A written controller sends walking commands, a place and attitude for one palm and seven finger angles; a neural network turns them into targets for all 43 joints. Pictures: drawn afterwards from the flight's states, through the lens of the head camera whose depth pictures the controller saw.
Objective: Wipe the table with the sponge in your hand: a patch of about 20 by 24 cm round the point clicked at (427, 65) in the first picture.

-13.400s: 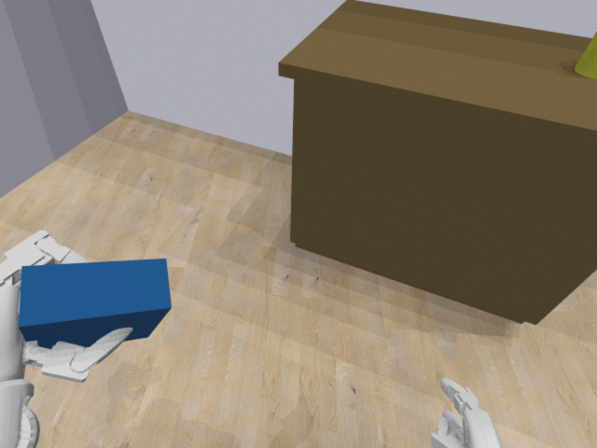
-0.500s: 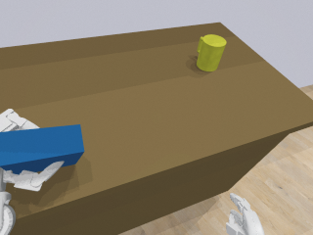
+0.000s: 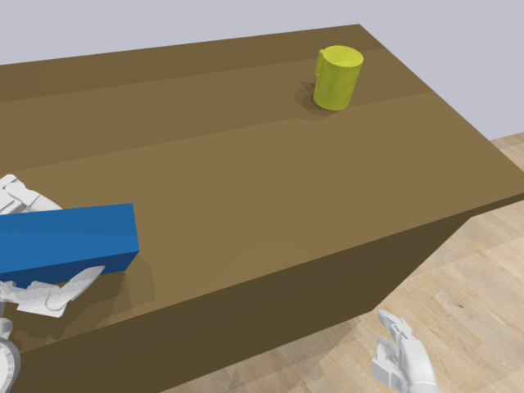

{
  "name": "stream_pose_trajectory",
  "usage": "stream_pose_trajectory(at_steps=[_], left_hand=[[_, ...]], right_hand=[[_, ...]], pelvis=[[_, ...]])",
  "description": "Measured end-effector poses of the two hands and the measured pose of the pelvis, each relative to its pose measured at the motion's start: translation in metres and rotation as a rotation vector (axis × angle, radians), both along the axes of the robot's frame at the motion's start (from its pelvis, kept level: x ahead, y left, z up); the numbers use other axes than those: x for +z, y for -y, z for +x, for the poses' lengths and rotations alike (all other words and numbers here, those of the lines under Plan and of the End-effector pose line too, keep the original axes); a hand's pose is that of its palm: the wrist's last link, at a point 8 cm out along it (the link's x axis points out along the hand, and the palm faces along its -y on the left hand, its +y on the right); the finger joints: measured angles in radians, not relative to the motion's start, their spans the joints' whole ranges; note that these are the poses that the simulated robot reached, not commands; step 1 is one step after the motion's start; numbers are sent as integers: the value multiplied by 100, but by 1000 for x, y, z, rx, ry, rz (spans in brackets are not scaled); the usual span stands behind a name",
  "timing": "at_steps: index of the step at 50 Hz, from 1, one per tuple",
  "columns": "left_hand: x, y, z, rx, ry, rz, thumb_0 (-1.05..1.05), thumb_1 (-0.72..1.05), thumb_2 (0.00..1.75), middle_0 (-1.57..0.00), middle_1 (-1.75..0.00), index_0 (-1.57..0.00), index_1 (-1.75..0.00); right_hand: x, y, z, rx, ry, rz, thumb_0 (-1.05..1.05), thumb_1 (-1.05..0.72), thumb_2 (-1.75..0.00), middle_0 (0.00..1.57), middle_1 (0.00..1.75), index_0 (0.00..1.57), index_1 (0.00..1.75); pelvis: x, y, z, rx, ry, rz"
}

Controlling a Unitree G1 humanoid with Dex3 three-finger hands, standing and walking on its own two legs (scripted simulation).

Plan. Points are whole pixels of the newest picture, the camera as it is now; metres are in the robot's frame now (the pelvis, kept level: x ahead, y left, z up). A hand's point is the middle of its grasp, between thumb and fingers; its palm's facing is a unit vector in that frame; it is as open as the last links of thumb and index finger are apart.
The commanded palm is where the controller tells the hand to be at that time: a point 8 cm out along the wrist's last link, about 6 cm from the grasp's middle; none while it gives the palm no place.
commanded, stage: shuffle to correct the standing spot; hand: left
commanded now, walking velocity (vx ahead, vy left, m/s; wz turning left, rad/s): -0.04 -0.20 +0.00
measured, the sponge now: (91, 246) +0.24 +0.22 +0.15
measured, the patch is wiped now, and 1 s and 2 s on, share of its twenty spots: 0.00 0.00 0.00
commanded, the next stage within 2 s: none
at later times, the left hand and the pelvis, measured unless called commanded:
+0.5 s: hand (90, 256) +0.22 +0.21 +0.17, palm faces +0.38 -0.85 -0.37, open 9.1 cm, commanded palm +0.16 +0.24 +0.18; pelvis +0.00 -0.04 +0.00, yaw +0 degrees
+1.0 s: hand (90, 254) +0.22 +0.21 +0.17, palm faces +0.36 -0.86 -0.37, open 9.1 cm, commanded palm +0.16 +0.25 +0.18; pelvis +0.00 -0.03 +0.00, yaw +0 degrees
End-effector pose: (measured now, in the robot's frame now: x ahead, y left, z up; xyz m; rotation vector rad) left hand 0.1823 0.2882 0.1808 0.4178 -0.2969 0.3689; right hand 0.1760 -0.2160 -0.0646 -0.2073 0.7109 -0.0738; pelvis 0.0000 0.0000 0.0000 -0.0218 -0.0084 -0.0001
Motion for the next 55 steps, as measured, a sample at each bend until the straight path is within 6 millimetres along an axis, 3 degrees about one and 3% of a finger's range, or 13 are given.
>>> stream_pose_trajectory(at_steps=[12,19,26,55], left_hand=[[2,31,-5,-7,-28,14,0,-41,106,-83,-140,-82,-140],[1,39,-5,-9,-38,12,0,-41,106,-83,-140,-82,-140],[1,41,-3,-16,-49,24,0,-41,106,-83,-140,-82,-140],[3,41,-1,-36,-53,33,-1,-41,106,-83,-140,-82,-140]], right_hand=[[-6,48,-10,-53,-14,-33,1,-90,-90,20,30,20,30],[-10,63,-23,-83,-44,-46,1,-90,-90,20,30,20,30],[-14,61,-27,-84,-64,-37,1,-90,-90,20,30,20,30],[-10,44,-6,-45,-34,-7,1,-90,-90,20,30,20,30]], pelvis=[[-4,28,-3,-4,-13,7],[-4,35,-3,-3,-20,11],[-3,36,-2,-4,-22,13],[-4,34,0,10,-12,8]])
